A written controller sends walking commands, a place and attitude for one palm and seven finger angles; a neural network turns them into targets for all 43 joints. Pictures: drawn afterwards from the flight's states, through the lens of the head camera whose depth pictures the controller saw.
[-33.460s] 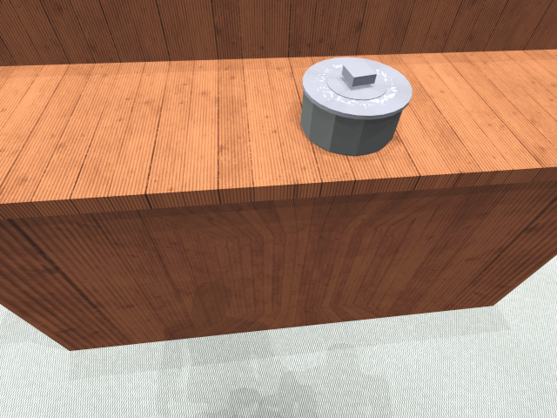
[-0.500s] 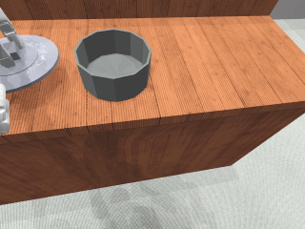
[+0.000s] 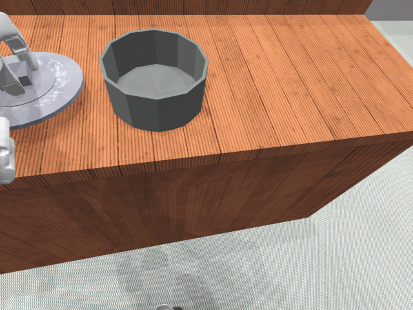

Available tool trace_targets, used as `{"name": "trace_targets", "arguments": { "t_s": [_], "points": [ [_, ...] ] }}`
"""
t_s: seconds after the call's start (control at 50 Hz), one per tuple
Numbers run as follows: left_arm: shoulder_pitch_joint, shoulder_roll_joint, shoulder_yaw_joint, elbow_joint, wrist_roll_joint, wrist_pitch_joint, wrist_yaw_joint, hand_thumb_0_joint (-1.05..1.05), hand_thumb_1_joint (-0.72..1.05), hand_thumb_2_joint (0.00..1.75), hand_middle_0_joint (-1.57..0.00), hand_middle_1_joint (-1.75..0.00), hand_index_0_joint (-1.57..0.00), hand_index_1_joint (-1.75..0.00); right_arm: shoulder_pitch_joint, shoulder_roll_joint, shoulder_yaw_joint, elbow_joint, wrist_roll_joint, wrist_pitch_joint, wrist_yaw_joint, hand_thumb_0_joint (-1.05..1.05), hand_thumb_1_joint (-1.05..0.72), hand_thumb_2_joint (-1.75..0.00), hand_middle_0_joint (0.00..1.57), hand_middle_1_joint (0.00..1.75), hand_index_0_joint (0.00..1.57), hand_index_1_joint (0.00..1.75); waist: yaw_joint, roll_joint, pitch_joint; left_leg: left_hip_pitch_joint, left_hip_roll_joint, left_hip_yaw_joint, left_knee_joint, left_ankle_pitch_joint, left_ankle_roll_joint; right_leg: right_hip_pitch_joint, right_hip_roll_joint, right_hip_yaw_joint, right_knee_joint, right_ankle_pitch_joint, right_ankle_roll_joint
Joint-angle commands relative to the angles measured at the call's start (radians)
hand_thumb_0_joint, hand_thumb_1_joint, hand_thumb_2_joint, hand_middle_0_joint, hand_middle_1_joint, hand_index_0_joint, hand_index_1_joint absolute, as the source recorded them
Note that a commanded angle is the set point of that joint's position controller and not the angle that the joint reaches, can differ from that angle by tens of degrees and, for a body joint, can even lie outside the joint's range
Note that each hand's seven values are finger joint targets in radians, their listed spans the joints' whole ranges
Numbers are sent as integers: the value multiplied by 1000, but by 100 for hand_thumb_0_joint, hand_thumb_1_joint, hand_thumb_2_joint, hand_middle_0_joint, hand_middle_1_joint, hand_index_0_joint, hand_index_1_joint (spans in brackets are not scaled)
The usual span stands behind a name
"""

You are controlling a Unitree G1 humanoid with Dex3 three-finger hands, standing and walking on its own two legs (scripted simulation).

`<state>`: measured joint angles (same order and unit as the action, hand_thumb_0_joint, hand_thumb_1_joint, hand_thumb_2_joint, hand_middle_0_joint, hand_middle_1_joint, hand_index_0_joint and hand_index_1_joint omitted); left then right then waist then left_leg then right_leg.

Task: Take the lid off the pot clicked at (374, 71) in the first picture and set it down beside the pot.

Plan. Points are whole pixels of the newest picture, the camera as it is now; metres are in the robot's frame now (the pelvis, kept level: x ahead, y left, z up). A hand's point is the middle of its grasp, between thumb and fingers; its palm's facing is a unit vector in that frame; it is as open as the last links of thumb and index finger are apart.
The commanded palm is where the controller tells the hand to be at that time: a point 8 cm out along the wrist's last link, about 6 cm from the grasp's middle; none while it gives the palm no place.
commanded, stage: lower the lid onto the table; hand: left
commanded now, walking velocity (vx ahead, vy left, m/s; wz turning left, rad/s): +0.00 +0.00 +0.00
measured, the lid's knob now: (14, 75) +0.52 +0.29 +0.13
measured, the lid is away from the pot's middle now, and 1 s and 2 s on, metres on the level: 0.24 0.23 0.23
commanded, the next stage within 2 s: open the fingers wide in 0.54 s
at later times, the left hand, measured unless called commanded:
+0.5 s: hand (24, 81) +0.51 +0.27 +0.13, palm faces -0.49 -0.23 -0.84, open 8.4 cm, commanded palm +0.58 +0.27 +0.20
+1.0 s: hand (17, 96) +0.48 +0.27 +0.13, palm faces -0.41 -0.10 -0.91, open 8.3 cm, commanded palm +0.52 +0.26 +0.19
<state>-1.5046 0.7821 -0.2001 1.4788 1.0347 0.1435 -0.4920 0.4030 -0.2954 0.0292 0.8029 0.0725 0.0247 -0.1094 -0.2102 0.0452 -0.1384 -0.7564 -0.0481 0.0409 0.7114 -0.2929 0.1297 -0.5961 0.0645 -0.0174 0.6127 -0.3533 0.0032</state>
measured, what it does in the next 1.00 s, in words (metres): stands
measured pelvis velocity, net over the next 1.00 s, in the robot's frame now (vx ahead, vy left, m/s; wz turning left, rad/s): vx -0.01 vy -0.01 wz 0.01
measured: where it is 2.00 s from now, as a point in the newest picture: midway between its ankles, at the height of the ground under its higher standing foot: outside the picture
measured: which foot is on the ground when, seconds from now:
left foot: down 0.00-1.00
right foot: down 0.00-1.00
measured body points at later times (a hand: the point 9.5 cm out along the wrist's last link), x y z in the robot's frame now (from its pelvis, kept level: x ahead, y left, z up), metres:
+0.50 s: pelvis +0.00 -0.01 -0.01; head +0.10 +0.02 +0.43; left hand +0.53 +0.28 +0.18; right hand -0.06 -0.29 -0.11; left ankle +0.02 +0.03 -0.71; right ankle -0.05 -0.13 -0.71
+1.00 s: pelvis -0.01 -0.01 +0.00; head +0.07 +0.01 +0.44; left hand +0.50 +0.27 +0.18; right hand -0.01 -0.30 -0.11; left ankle +0.02 +0.03 -0.71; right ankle -0.05 -0.14 -0.71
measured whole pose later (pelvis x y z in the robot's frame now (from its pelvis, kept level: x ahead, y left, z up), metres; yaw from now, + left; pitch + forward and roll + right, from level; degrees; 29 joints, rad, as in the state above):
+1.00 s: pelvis -0.01 -0.01 +0.00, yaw +1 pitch +16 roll -4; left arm -1.21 0.75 -0.15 1.21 1.02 0.02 -0.40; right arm 0.36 -0.29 0.02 0.72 0.09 0.12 -0.10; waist -0.16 0.05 -0.12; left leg -0.73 -0.04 0.03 0.73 -0.29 0.11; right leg -0.57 0.08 -0.03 0.64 -0.36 -0.02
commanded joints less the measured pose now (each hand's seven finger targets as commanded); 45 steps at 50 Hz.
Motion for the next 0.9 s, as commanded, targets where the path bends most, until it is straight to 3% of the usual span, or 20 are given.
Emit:
{"name": "trace_targets", "arguments": {
  "t_s": [0.0, 0.08, 0.12, 0.14, 0.22, 0.24, 0.3, 0.34, 0.42, 0.44, 0.48, 0.54, 0.6, 0.62, 0.64, 0.66, 0.7, 0.78, 0.84, 0.88],
  "points": [
    [-609, 127, -28, -240, 9, -3, 49, 0, 56, 95, -77, -115, -74, -113, 169, -216, -81, -19, -3, -6, -17, 0, -90, -90, 20, 30, 20, 30, -4, 207, -458, 781, 108, -219, -21, 518, -113, -257, 36, -31, -57, 180, -33],
    [-567, 196, 26, -229, 8, -17, 52, 0, 56, 95, -77, -115, -74, -113, 173, -218, -76, -21, -6, -5, -23, 0, -90, -90, 20, 30, 20, 30, -8, 160, -456, 727, 100, -202, -13, 466, -104, -231, 38, -29, -48, 177, -32],
    [-563, 136, -17, -251, -17, -28, 48, 0, 56, 95, -77, -115, -74, -113, 172, -216, -71, -27, -2, -7, -25, 0, -90, -90, 20, 30, 20, 30, -3, 181, -463, 724, 101, -194, -18, 477, -105, -232, 35, -33, -40, 181, -37],
    [-590, 173, 7, -263, 0, -24, 55, 0, 56, 95, -77, -115, -74, -113, 174, -221, -79, -21, -5, -3, -22, 0, -90, -90, 20, 30, 20, 30, -5, 189, -480, 745, 106, -208, -19, 443, -108, -245, 36, -26, -46, 164, -31],
    [-561, 149, -7, -265, -11, -34, 55, 0, 56, 95, -77, -115, -74, -113, 179, -214, -72, -25, -4, -6, -27, 0, -90, -90, 20, 30, 20, 30, -2, 207, -471, 752, 107, -201, -6, 505, -111, -262, 38, -34, -35, 175, -38],
    [-596, 210, 32, -289, 4, -35, 61, 0, 56, 95, -77, -115, -74, -113, 179, -219, -78, -21, -6, -1, -27, 0, -90, -90, 20, 30, 20, 30, 0, 199, -496, 749, 107, -200, -1, 498, -111, -243, 42, -27, -37, 179, -34],
    [-575, 145, -11, -257, 1, -32, 58, 0, 56, 95, -77, -115, -74, -113, 185, -213, -79, -21, -4, -2, -24, 0, -90, -90, 20, 30, 20, 30, -11, 216, -473, 749, 101, -198, 4, 503, -108, -263, 43, -29, -38, 183, -35],
    [-556, 210, 39, -254, 9, -36, 62, 0, 56, 95, -77, -115, -74, -113, 191, -215, -79, -22, -5, 1, -25, 0, -90, -90, 20, 30, 20, 30, -6, 185, -497, 733, 100, -185, 20, 529, -106, -234, 46, -27, -31, 199, -32],
    [-492, 161, 6, -213, 1, -41, 62, 0, 56, 95, -77, -115, -74, -113, 188, -209, -69, -34, -1, 5, -24, 0, -90, -90, 20, 30, 20, 30, -12, 160, -452, 672, 88, -158, 26, 528, -97, -221, 45, -34, -21, 223, -35],
    [-490, 234, 51, -186, 21, -39, 71, 0, 56, 95, -77, -115, -74, -113, 189, -216, -70, -34, -2, 11, -22, 0, -90, -90, 20, 30, 20, 30, -11, 152, -452, 647, 89, -158, 26, 472, -95, -207, 46, -25, -24, 211, -31],
    [-479, 246, 52, -180, 19, -43, 73, 0, 56, 95, -77, -115, -74, -113, 186, -215, -63, -42, 1, 14, -24, 0, -90, -90, 20, 30, 20, 30, -17, 127, -427, 597, 81, -143, 25, 431, -82, -179, 45, -25, -20, 226, -32],
    [-518, 233, 36, -243, 21, -43, 75, 0, 56, 95, -77, -115, -74, -113, 186, -212, -70, -47, 3, 15, -24, 0, -90, -90, 20, 30, 20, 30, -11, 207, -474, 650, 89, -144, 31, 469, -89, -196, 45, -19, -22, 227, -32],
    [-456, 244, 46, -197, 18, -47, 72, 0, 56, 95, -77, -115, -74, -113, 187, -213, -64, -50, 4, 16, -25, 0, -90, -90, 20, 30, 20, 30, -21, 160, -433, 603, 84, -137, 34, 422, -76, -188, 46, -20, -21, 224, -31],
    [-274, 239, 109, -343, 4, -59, 74, 0, 56, 95, -77, -115, -74, -113, 162, -190, -78, -105, 5, 19, -4, 0, -90, -90, 20, 30, 20, 30, 70, 193, -512, 660, 61, -141, 41, 624, -99, -122, 47, -37, 8, 281, -51],
    [-280, 316, 187, -529, 41, -110, 104, 0, 55, 93, -75, -115, -73, -113, 153, -196, -91, -115, -12, 44, -5, 0, -90, -90, 20, 30, 20, 30, 65, 219, -594, 739, 95, -158, 54, 713, -113, -152, 45, -25, 0, 279, -43],
    [-241, 227, 123, -485, 43, -123, 109, 0, 54, 91, -74, -114, -72, -113, 139, -184, -87, -120, -12, 54, -3, 0, -90, -90, 20, 30, 20, 30, 63, 249, -559, 761, 84, -155, 64, 759, -116, -191, 51, -27, -8, 265, -47],
    [-220, 187, 96, -471, 32, -129, 108, 0, 53, 87, -72, -114, -69, -113, 134, -186, -91, -111, -3, 75, 2, 0, -90, -90, 20, 30, 20, 30, 37, 155, -447, 708, 92, -159, 44, 608, -97, -219, 51, -31, -36, 198, -36],
    [-293, 319, 179, -529, -12, -139, 121, 0, 47, 83, -67, -112, -65, -111, 133, -198, -89, -125, 6, 97, -7, 0, -90, -90, 20, 30, 20, 30, 31, 107, -449, 639, 64, -126, 1, 420, -59, -106, 39, -17, -53, 216, -39],
    [-345, 272, 134, -582, -14, -142, 142, 0, 43, 81, -63, -110, -62, -109, 119, -188, -85, -120, 7, 86, -6, 0, -90, -90, 20, 30, 20, 30, 40, 214, -475, 735, 79, -142, -3, 471, -71, -160, 35, -18, -57, 190, -44],
    [-298, 233, 114, -505, -6, -128, 148, 0, 40, 79, -61, -109, -60, -108, 113, -189, -81, -110, 8, 84, -4, 0, -90, -90, 20, 30, 20, 30, 32, 184, -392, 713, 86, -163, -19, 411, -76, -203, 36, -28, -65, 141, -46]
  ]
}}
